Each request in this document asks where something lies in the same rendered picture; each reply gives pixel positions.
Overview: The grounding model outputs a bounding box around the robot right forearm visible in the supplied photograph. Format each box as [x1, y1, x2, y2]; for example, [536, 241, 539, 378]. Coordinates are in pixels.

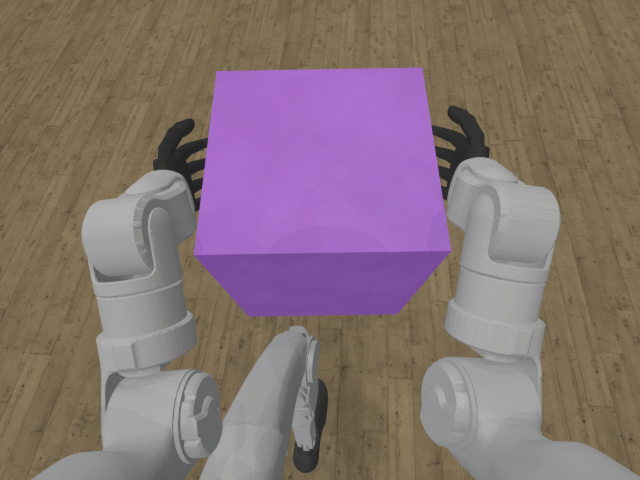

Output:
[444, 157, 561, 425]

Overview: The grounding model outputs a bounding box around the left robot thigh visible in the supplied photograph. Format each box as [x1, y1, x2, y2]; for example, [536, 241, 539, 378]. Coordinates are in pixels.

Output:
[199, 331, 320, 480]

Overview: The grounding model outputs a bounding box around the right robot upper arm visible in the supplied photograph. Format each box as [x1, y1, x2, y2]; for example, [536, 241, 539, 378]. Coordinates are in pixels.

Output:
[420, 357, 640, 480]

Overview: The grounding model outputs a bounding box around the robot left forearm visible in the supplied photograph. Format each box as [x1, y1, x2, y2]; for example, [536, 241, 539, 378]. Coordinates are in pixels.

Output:
[82, 170, 197, 445]

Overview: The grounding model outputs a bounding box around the carton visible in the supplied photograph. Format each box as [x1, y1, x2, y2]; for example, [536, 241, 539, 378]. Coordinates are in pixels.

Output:
[194, 68, 451, 317]

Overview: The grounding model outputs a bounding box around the right robot hand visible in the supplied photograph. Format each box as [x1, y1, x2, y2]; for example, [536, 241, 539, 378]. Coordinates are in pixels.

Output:
[431, 106, 490, 201]

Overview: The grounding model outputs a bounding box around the left robot hand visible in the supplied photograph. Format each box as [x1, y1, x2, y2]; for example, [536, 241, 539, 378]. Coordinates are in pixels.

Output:
[153, 118, 208, 212]

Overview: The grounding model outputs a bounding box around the left robot foot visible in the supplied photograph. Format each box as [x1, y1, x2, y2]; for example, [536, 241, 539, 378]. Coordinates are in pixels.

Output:
[293, 379, 328, 473]

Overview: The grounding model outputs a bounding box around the left robot upper arm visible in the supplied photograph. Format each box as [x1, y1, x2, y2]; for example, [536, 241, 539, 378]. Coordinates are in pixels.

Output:
[31, 368, 223, 480]

